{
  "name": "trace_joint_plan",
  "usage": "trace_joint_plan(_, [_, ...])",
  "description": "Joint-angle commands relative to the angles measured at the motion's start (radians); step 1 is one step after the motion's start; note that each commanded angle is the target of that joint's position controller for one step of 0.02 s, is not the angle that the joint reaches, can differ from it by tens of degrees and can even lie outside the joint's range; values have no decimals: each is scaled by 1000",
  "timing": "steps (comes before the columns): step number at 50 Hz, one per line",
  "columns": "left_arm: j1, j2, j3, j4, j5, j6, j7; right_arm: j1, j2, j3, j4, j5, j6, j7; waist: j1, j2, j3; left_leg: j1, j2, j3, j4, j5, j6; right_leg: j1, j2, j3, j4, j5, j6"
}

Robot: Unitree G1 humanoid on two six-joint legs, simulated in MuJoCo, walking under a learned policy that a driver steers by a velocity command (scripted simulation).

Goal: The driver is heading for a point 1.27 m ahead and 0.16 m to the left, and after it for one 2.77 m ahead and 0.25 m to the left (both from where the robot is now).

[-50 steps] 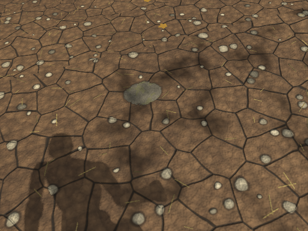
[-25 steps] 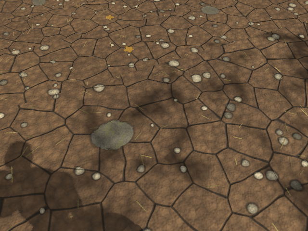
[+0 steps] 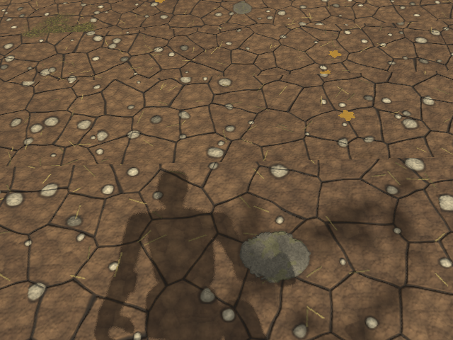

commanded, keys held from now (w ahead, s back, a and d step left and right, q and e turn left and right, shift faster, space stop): w+q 0.36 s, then q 0.14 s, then no key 0.34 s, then w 0.16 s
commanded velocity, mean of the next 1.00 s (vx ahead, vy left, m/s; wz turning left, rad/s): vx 0.31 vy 0.00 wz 0.42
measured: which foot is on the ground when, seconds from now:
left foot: up 0.00-0.14, down 0.16-0.66, up 0.68-1.00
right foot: down 0.00-0.18, up 0.20-0.64, down 0.66-1.00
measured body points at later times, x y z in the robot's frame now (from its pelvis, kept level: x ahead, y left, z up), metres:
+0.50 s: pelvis +0.26 +0.07 +0.00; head +0.29 +0.09 +0.45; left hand +0.35 +0.36 -0.11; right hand +0.36 -0.20 -0.12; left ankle +0.20 +0.11 -0.74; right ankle +0.44 -0.06 -0.68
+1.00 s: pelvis +0.38 +0.07 +0.00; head +0.39 +0.07 +0.45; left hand +0.35 +0.34 -0.13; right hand +0.57 -0.12 -0.14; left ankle +0.31 +0.16 -0.72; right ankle +0.48 +0.03 -0.74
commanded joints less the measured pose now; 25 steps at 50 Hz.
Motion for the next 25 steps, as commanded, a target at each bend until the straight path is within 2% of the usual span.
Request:
trace_joint_plan(1, [-26,137,31,-52,-1,-13,4,-117,-12,14,-102,-1,-14,14,-9,-137,57,26,2,56,-139,38,24,-24,-259,69,-82,379,-102])
trace_joint_plan(3, [3,151,35,-35,0,-3,8,-149,-20,15,-120,-4,-15,14,0,-136,64,54,-16,93,-203,-21,53,30,-273,38,-43,457,-90])
trace_joint_plan(5, [16,176,39,-21,2,11,14,-133,-32,10,-124,-10,-15,5,-15,-150,39,133,-68,136,-246,-122,92,79,-278,-6,70,735,-74])
trace_joint_plan(6, [21,194,43,-15,3,19,17,-84,-44,3,-114,-14,-17,-2,-40,-160,0,206,-108,152,-261,-176,116,97,-280,-26,181,896,-69])
trace_joint_plan(7, [23,206,44,-14,1,28,19,26,-62,-9,-84,-18,-24,-12,-89,-151,-68,337,-151,154,-304,-191,144,80,-274,-44,353,957,-63])
trace_joint_plan(8, [13,202,41,-26,0,33,19,202,-99,-29,-27,-27,-33,-26,-169,-101,-170,586,-149,102,-365,-162,180,-52,-251,-64,599,813,-36])
trace_joint_plan(9, [40,111,17,-88,-9,29,6,286,-216,-62,-19,-28,-32,-44,-172,87,-295,917,130,-302,-403,-342,275,-421,-169,-65,941,245,14])
trace_joint_plan(10, [-24,119,22,-147,4,20,-3,274,-278,-76,-48,10,-23,-50,-162,155,-363,1012,308,-781,-563,-222,373,-675,3,96,1168,-291,52])
trace_joint_plan(11, [-141,153,28,-171,9,17,-7,276,-254,-73,-29,24,-16,-59,-187,23,-244,957,267,-633,-575,-103,353,-775,-55,209,1183,-199,42])
trace_joint_plan(12, [-144,127,16,-171,-3,6,-9,233,-200,-59,-14,27,-18,-67,-141,-9,-121,813,239,-493,-574,17,327,-759,-96,203,1107,-109,36])
trace_joint_plan(13, [-122,118,14,-153,0,5,-8,190,-152,-44,-12,26,-24,-71,-89,-46,-53,683,176,-397,-587,126,281,-689,-127,204,1005,-79,34])
trace_joint_plan(14, [-100,118,15,-149,16,19,-7,154,-127,-35,-15,32,-31,-73,-50,-35,-29,591,127,-337,-601,193,261,-622,-138,209,953,-80,43])
trace_joint_plan(15, [-70,115,14,-137,28,38,-10,129,-109,-28,-23,33,-39,-71,-26,-24,-40,541,97,-296,-616,225,254,-566,-142,208,925,-77,52])
trace_joint_plan(16, [-65,110,14,-137,33,52,-14,135,-108,-27,-22,34,-49,-67,-19,-20,-51,517,82,-284,-621,266,260,-547,-133,198,908,-75,61])
trace_joint_plan(18, [-98,92,12,-148,31,67,-19,166,-127,-33,-6,35,-61,-63,-21,-21,-42,486,58,-268,-647,236,262,-564,-126,186,843,-24,75])
trace_joint_plan(21, [-206,82,8,-181,24,69,-14,224,-136,-35,14,33,-61,-68,-48,-14,5,492,43,-249,-616,477,236,-615,-105,176,726,67,91])
trace_joint_plan(23, [-260,74,2,-196,19,67,-12,254,-138,-37,24,35,-55,-72,-69,4,-11,521,24,-231,-564,603,203,-605,-78,173,645,118,88])
trace_joint_plan(25, [-311,74,-4,-211,11,64,-12,284,-141,-39,31,36,-45,-79,-96,23,-30,563,19,-244,-523,641,181,-593,-49,176,575,163,76])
